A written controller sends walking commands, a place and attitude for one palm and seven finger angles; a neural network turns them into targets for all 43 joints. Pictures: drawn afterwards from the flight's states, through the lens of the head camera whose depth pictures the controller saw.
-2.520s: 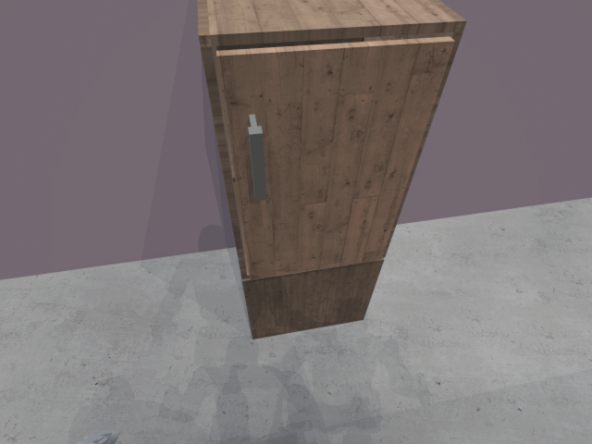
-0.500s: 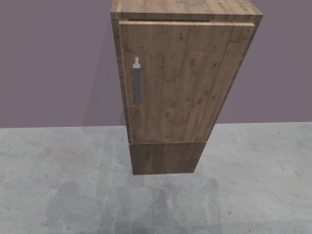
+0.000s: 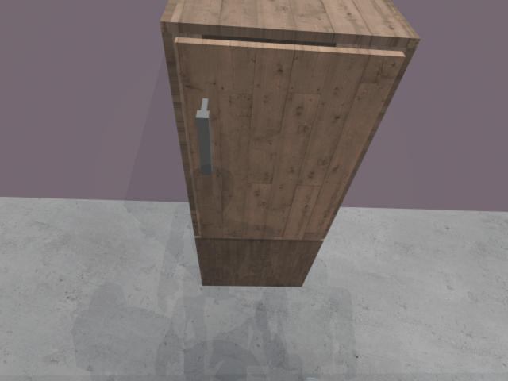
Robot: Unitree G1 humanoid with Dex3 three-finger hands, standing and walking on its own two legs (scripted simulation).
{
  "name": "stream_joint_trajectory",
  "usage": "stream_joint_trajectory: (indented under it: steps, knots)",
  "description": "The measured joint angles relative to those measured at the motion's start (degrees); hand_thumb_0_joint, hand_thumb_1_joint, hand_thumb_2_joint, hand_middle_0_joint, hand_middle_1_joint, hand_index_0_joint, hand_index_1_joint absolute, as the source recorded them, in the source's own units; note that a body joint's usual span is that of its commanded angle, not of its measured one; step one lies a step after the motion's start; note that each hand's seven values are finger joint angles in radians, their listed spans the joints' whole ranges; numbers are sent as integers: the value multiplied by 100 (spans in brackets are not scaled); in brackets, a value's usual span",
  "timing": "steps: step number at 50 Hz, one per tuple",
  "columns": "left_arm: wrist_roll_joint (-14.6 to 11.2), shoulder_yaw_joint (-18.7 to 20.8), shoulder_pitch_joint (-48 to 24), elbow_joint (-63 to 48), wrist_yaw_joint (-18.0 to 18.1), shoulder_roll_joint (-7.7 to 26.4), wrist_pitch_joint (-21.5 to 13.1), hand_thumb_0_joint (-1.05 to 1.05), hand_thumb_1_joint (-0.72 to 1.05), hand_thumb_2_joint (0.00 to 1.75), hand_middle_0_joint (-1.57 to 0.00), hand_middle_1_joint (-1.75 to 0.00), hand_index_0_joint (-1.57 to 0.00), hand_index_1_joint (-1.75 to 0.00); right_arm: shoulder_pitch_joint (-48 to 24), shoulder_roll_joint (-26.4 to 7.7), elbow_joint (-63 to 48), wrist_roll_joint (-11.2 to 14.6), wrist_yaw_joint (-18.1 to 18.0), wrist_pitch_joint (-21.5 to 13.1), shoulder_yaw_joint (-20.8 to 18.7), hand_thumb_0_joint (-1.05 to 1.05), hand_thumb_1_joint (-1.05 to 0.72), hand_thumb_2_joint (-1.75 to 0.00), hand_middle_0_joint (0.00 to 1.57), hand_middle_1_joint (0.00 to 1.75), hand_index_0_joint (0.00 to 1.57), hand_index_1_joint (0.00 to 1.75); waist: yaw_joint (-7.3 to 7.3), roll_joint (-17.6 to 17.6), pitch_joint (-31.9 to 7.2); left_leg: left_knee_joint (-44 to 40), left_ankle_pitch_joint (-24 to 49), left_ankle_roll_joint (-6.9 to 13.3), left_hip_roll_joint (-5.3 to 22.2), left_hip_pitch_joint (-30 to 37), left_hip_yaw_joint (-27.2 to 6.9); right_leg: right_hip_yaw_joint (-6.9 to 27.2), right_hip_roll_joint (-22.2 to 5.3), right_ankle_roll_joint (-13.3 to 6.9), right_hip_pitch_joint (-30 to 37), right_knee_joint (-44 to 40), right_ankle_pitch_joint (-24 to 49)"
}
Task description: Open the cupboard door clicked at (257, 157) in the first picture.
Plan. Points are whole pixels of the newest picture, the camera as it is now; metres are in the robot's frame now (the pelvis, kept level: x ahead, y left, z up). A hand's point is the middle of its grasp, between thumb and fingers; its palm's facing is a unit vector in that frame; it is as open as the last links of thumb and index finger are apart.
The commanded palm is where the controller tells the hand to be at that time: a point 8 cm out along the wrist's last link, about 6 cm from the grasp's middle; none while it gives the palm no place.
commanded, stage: shuffle to correct the standing spot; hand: left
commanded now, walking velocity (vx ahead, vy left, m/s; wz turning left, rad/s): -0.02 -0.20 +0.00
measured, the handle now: (206, 138) +0.52 +0.12 +0.07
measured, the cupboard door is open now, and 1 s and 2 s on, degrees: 0 0 0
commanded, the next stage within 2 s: come to a stop and stand still in 0.08 s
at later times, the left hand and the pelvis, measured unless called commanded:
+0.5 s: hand out of the picture +0.02 +0.08 -0.19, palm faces +0.08 -0.98 -0.16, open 7.2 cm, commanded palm none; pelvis +0.01 -0.09 +0.00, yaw +1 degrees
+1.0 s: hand out of the picture +0.00 +0.10 -0.18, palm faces +0.04 -0.98 -0.21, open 7.3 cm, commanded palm none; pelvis +0.00 -0.07 -0.01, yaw +1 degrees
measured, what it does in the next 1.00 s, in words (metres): steps on the spot: right foot, then left foot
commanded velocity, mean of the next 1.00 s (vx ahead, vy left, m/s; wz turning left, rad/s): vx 0.00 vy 0.02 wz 0.00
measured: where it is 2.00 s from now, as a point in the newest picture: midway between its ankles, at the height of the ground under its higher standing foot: outside the picture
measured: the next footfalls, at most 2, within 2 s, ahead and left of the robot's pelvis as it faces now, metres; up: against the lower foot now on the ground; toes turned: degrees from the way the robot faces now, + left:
right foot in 0.10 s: +0.08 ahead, -0.18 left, +0.00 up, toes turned +2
left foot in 0.38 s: +0.04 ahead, -0.01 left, +0.00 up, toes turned +5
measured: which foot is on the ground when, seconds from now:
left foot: down 0.00-0.08, up 0.10-0.36, down 0.38-1.00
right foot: up 0.00-0.08, down 0.10-1.00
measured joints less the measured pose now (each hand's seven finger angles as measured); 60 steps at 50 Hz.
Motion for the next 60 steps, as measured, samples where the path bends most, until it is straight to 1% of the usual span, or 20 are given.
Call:
stream_joint_trajectory:
  steps: [2, 4, 5, 6, 8, 10, 12, 13, 15, 18, 19, 20, 22, 26, 29, 34, 36, 39, 49, 60]
  knots:
    - [-9, 24, -104, -91, -27, 44, -34, 0, 91, 90, -20, -30, -19, -30, 9, -79, -10, -9, 15, 41, -59, 1, -90, -90, 20, 30, 21, 30, -55, 76, 13, 146, -65, -129, 95, -75, -44, -82, 55, -40, 192, -509, 47]
    - [-9, 33, -131, -199, -53, 102, -124, 0, 91, 90, -20, -30, -19, -30, 61, -178, -9, 2, 27, 90, -116, 1, -90, -90, 20, 30, 21, 30, -70, 121, -18, 483, -234, -276, 170, -232, -95, -175, 121, -96, 533, -1279, 479]
    - [10, 37, -153, -225, -41, 113, -186, 0, 91, 90, -20, -30, -19, -30, 80, -249, -12, 14, 32, 119, -144, 1, -90, -90, 20, 30, 21, 30, -59, 160, -24, 808, -450, -237, 200, -390, -148, -204, 147, -171, 586, -1438, 675]
    - [29, 20, -216, -229, -17, 62, -211, 0, 91, 90, -20, -30, -19, -30, 57, -357, -11, 26, 22, 170, -173, 1, -90, -90, 20, 30, 21, 30, -58, 299, 29, 1301, -905, -159, 210, -597, -324, -278, 225, -237, 534, -1290, 611]
    - [57, -28, -272, -273, 20, -37, -216, 0, 91, 90, -20, -30, -19, -30, 6, -516, 2, 54, -23, 277, -201, 1, -90, -90, 20, 30, 20, 30, -26, 448, 82, 2448, -1502, -11, 30, -1037, -567, -379, 314, -351, 515, -1169, 433]
    - [67, -61, -267, -305, 67, -105, -182, 0, 91, 90, -20, -30, -20, -30, -54, -597, 5, 65, -41, 312, -204, 1, -91, -90, 20, 30, 20, 30, 14, 465, 97, 3327, -1563, 56, -161, -1353, -529, -424, 385, -441, 585, -1288, 441]
    - [72, -95, -240, -293, 122, -149, -163, 0, 91, 90, -20, -30, -20, -30, -96, -616, -49, 55, -34, 295, -173, 1, -91, -90, 20, 30, 20, 30, 19, 416, 88, 3545, -1493, 63, -299, -1453, -349, -459, 445, -505, 645, -1423, 519]
    - [64, -118, -217, -272, 146, -168, -178, 0, 91, 90, -20, -30, -20, -30, -112, -607, -83, 52, -23, 280, -147, 1, -91, -90, 20, 30, 20, 30, 23, 385, 75, 3420, -1436, 62, -360, -1421, -264, -474, 477, -536, 666, -1479, 550]
    - [38, -172, -159, -189, 184, -203, -242, 0, 91, 90, -20, -30, -20, -30, -141, -556, -131, 61, 7, 236, -78, 1, -91, -90, 20, 30, 20, 30, 43, 329, 34, 2798, -1310, 68, -457, -1210, -155, -498, 560, -587, 706, -1579, 598]
    - [-35, -251, -51, -10, 209, -247, -322, 0, 91, 90, -20, -30, -20, -30, -143, -409, -122, 93, 38, 127, 60, 1, -91, -90, 20, 30, 20, 30, 72, 291, -59, 1176, -711, 105, -518, -570, -164, -565, 722, -623, 755, -1625, 603]
    - [-69, -247, -37, 71, 227, -232, -329, 0, 92, 90, -21, -30, -20, -30, -147, -323, -75, 102, 37, 84, 105, 1, -91, -90, 20, 30, 20, 30, 74, 238, -73, 810, -450, 221, -537, -408, -197, -588, 741, -621, 777, -1606, 581]
    - [-92, -231, -36, 156, 238, -191, -318, 0, 93, 90, -21, -30, -20, -30, -154, -206, -16, 106, 40, 62, 155, 1, -91, -90, 20, 30, 20, 30, 103, 114, -61, 688, -342, 353, -586, -307, -178, -567, 708, -614, 855, -1652, 585]
    - [-102, -243, 7, 290, 237, -146, -288, 0, 94, 90, -21, -30, -20, -30, -108, -32, 74, 100, 35, 33, 242, 1, -91, -90, 20, 30, 20, 30, 180, -47, -102, 397, -216, 492, -673, -107, -138, -526, 648, -570, 1035, -1903, 720]
    - [-83, -322, 166, 455, 225, -198, -311, 0, 94, 90, -21, -30, -20, -30, -32, -46, 195, 120, 34, 57, 269, 1, -95, -90, 20, 30, 20, 30, 289, -50, -170, -140, 38, 521, -811, 150, -133, -510, 547, -558, 1206, -2221, 842]
    - [-79, -359, 326, 547, 227, -260, -337, 0, 93, 90, -21, -30, -20, -30, -30, -88, 204, 127, 60, 89, 267, 1, -94, -90, 20, 30, 20, 30, 306, 20, -178, -324, 139, 524, -868, 203, -119, -493, 501, -556, 1201, -2279, 872]
    - [-62, -407, 535, 692, 292, -327, -391, 0, 92, 90, -20, -30, -20, -30, -16, -141, 184, 144, 89, 75, 291, 1, -94, -90, 20, 30, 20, 30, 270, 127, -152, -342, 157, 523, -884, 157, -84, -458, 483, -539, 1128, -2251, 872]
    - [-51, -479, 590, 694, 353, -358, -515, 0, 92, 90, -21, -30, -20, -30, -29, -210, 37, 151, 134, 38, 338, 1, -93, -90, 20, 30, 20, 30, 227, 204, -50, -95, 48, 529, -860, 22, -56, -438, 489, -538, 1012, -2076, 831]
    - [-76, -526, 658, 667, 346, -347, -530, 0, 91, 90, -21, -30, -20, -30, 63, -238, -142, 147, 143, -16, 370, 1, -93, -90, 20, 30, 20, 30, 131, 239, -43, 85, -43, 576, -915, -22, -55, -436, 415, -523, 925, -1786, 681]
    - [-73, -516, 478, 316, 289, -288, -456, 0, 91, 90, -20, -30, -20, -30, 317, -203, -176, 103, 170, -9, 443, 1, -92, -90, 20, 30, 20, 30, 147, 192, -283, -48, 58, 657, -1030, 53, -30, -403, 304, -467, 913, -1719, 678]
    - [-86, -500, 394, 351, 294, -230, -465, 1, 93, 90, -20, -30, -20, -30, 406, -81, 49, 121, 162, -101, 502, 1, -91, -90, 20, 30, 20, 30, 120, 64, -283, -292, 213, 649, -1021, 182, -16, -387, 334, -467, 1043, -1979, 846]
